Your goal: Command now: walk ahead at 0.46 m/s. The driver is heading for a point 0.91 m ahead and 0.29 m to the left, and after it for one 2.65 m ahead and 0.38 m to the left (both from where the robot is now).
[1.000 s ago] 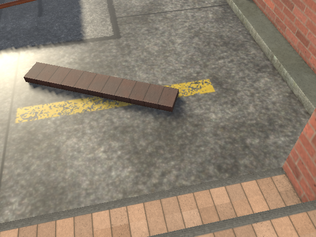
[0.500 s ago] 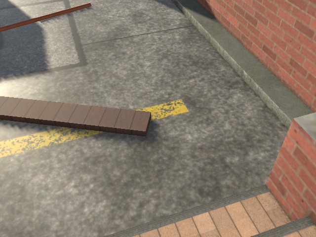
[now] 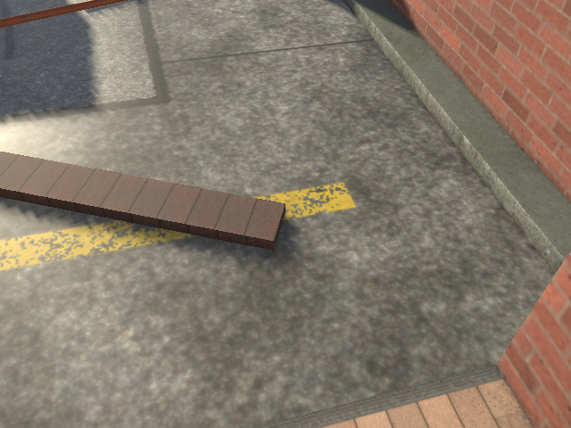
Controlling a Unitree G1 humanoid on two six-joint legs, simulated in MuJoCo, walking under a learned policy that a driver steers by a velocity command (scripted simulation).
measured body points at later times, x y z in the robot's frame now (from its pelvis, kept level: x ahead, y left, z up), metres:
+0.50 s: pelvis +0.27 -0.03 -0.17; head +0.28 -0.03 +0.28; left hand +0.21 +0.19 -0.32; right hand +0.31 -0.26 -0.32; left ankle +0.27 +0.12 -0.80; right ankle +0.25 -0.11 -0.89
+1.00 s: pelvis +0.57 +0.06 -0.34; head +0.58 +0.06 +0.11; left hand +0.60 +0.33 -0.46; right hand +0.60 -0.19 -0.49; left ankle +0.51 +0.14 -1.05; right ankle +0.67 -0.08 -0.97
